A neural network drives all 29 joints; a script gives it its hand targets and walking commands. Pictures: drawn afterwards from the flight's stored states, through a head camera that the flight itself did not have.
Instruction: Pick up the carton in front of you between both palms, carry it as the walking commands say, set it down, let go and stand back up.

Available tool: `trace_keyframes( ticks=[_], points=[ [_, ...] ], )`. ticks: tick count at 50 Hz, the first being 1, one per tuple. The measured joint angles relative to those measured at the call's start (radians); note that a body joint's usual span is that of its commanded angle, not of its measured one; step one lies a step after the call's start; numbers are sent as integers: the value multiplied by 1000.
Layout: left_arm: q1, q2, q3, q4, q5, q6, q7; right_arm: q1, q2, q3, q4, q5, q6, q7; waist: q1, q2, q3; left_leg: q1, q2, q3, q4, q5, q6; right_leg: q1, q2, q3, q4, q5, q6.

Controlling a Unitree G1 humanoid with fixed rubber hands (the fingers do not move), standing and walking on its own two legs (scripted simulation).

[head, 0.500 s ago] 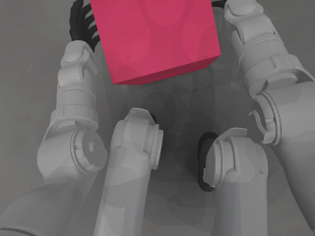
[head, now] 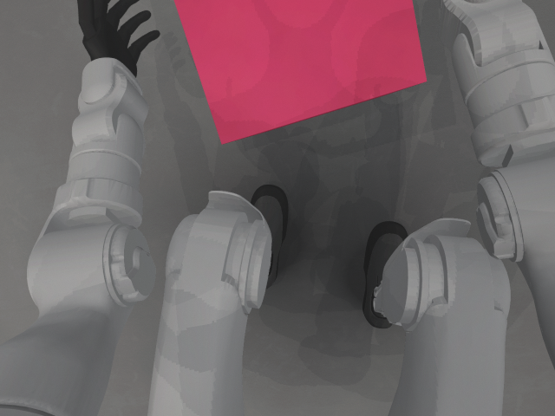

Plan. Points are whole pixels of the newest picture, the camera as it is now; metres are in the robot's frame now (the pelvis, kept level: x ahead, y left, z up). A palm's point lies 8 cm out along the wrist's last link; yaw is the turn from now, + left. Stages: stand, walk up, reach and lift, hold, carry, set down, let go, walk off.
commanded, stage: set down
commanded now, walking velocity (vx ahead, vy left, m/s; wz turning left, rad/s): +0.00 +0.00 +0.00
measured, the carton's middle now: (300, 37) +0.51 +0.07 -0.25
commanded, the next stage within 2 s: let go in 0.94 s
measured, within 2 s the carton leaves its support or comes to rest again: neither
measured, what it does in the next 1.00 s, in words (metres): rises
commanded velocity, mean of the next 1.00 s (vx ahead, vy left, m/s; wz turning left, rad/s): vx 0.00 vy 0.00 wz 0.00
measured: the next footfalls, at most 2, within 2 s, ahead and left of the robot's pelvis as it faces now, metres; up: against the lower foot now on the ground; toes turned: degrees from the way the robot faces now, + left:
none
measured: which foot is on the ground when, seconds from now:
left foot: down 0.00-1.00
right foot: down 0.00-1.00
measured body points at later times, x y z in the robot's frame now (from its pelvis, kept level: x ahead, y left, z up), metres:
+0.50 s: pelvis +0.01 +0.00 +0.11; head +0.34 +0.01 +0.42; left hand +0.46 +0.29 +0.00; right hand +0.60 -0.08 -0.01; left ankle +0.14 +0.12 -0.34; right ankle +0.10 -0.11 -0.34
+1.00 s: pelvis +0.04 -0.01 +0.24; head +0.33 +0.01 +0.59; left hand +0.46 +0.29 +0.15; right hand +0.60 -0.09 +0.15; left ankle +0.14 +0.12 -0.34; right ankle +0.10 -0.11 -0.34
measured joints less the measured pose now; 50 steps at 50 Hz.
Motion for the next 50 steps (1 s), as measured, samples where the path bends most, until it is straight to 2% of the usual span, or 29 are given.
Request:
trace_keyframes(
  ticks=[5, 8, 17, 21, 32, 50],
  points=[
    [74, -39, -33, -162, -5, 61, 31, 54, 9, -48, -82, -29, 48, -11, 7, -17, -47, 41, -20, -3, -38, 3, 1, 54, -15, -1, -36, -12, 1],
    [108, -55, -42, -207, 13, 101, 43, 67, 24, -94, -64, -50, 74, -10, 13, -37, -92, 82, -30, -9, -88, 3, -4, 98, -19, -3, -87, -13, -2],
    [154, -87, -19, -191, 79, 125, 33, 81, 51, -203, 65, -117, 61, 32, 16, -68, -266, 146, -51, -31, -253, 24, -16, 165, -22, -12, -257, 8, -11],
    [178, -96, 4, -212, 98, 131, 20, 109, 56, -210, 40, -136, 64, 39, 17, -63, -311, 169, -49, -35, -310, 31, -17, 185, -15, -10, -318, 21, -10],
    [272, -92, 33, -312, 99, 187, -27, 222, 82, -195, -125, -163, 139, 31, 22, -61, -375, 305, -40, -36, -495, 49, -21, 308, -1, 5, -503, 55, -14],
    [372, -114, 57, -296, 181, 157, -82, 322, 133, -281, -89, -212, 106, 68, 7, -78, -455, 617, -35, -53, -877, 142, -19, 619, -1, 13, -900, 164, -17]
  ],
)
